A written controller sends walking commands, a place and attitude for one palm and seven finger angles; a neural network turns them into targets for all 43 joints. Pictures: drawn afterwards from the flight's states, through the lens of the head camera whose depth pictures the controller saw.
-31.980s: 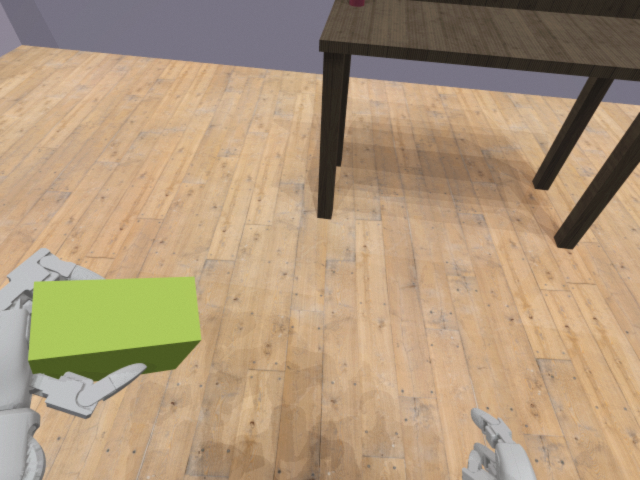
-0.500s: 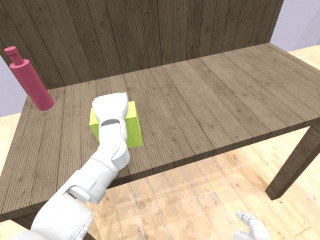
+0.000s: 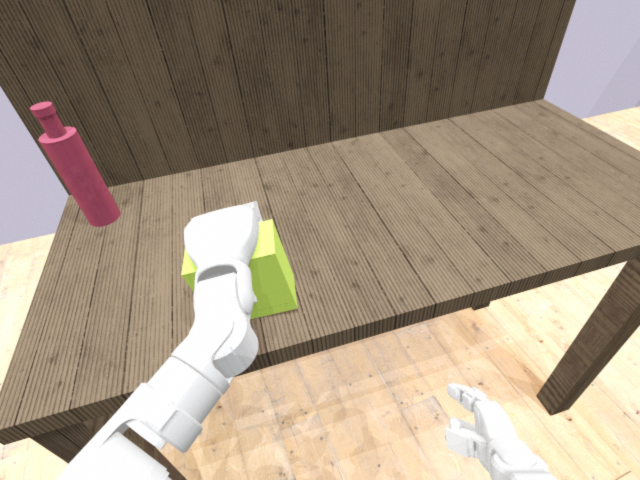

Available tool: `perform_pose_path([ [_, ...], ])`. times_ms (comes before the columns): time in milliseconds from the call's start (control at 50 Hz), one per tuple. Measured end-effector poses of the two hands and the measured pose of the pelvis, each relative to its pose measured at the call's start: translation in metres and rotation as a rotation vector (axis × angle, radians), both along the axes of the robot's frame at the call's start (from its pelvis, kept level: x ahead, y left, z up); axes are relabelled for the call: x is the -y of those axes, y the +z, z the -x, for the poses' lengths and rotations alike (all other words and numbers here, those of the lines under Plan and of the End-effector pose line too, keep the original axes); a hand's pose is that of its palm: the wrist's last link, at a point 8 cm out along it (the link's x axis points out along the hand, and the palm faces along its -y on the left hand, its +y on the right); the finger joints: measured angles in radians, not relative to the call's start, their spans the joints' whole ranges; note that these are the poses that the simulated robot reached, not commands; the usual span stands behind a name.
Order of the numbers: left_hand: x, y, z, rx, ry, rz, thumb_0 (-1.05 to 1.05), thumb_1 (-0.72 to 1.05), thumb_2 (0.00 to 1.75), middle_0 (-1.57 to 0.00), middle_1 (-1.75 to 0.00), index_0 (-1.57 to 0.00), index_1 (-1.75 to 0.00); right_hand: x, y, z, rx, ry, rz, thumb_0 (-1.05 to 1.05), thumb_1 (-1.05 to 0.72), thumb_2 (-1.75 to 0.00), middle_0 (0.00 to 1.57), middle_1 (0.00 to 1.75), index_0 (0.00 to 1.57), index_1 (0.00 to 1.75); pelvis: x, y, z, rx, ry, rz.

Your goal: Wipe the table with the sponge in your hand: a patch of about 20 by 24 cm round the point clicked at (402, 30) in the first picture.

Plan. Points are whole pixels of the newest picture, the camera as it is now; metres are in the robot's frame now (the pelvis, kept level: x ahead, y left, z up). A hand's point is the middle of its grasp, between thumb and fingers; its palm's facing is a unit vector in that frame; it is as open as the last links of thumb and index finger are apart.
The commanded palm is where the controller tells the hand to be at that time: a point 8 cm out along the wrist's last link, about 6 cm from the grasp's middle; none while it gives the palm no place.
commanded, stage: slide back across to the middle lane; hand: left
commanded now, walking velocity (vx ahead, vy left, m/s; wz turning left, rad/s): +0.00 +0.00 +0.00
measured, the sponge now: (249, 284) +0.36 +0.15 +0.07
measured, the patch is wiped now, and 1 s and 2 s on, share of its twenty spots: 0.75 0.75 0.75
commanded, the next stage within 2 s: wipe forward along the middle lane in 0.44 s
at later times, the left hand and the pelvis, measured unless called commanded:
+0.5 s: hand (195, 281) +0.31 +0.20 +0.12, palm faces +0.08 -0.09 -0.99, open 10.4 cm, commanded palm +0.27 +0.21 +0.17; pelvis -0.01 -0.01 +0.00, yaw -1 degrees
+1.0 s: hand (189, 265) +0.34 +0.22 +0.12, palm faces -0.01 -0.01 -1.00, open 10.3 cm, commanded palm +0.33 +0.23 +0.15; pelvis -0.03 -0.02 +0.00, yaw +1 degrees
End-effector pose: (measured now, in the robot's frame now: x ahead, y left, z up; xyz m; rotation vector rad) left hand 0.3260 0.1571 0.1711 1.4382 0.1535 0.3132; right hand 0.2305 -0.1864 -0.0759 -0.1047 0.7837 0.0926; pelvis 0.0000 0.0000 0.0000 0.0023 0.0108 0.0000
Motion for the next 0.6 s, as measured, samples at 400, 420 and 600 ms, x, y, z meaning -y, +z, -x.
perform_pose_path([
  [400, -0.037, 0.003, 0.033, -0.02, 0.043, 0.013, -0.02, -0.5, 1.03, -0.67, -1.31, -0.69, -1.34, 0.015, 0.001, 0.015, 0.009, -0.013, 0.049, 0.01, -0.91, -0.9, 0.2, 0.29, 0.2, 0.3, 0.005, 0.004, 0.01, 0.03, -0.014, -0.001],
  [420, -0.038, 0.003, 0.034, -0.024, 0.047, 0.008, -0.02, -0.5, 1.03, -0.67, -1.31, -0.69, -1.34, 0.015, 0.001, 0.015, 0.012, -0.013, 0.05, 0.01, -0.91, -0.9, 0.2, 0.29, 0.2, 0.3, 0.005, 0.004, 0.011, 0.03, -0.012, -0.002],
  [600, -0.047, 0.002, 0.04, -0.044, 0.046, -0.011, -0.02, -0.5, 1.03, -0.68, -1.31, -0.7, -1.34, 0.019, 0.0, 0.02, 0.033, -0.017, 0.057, 0.01, -0.91, -0.9, 0.2, 0.29, 0.2, 0.3, 0.009, 0.004, 0.015, 0.032, -0.011, -0.004],
])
